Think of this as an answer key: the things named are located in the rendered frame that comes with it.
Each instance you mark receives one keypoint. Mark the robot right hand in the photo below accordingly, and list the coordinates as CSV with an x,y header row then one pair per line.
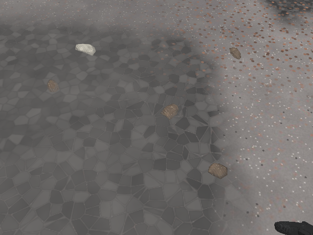
x,y
294,228

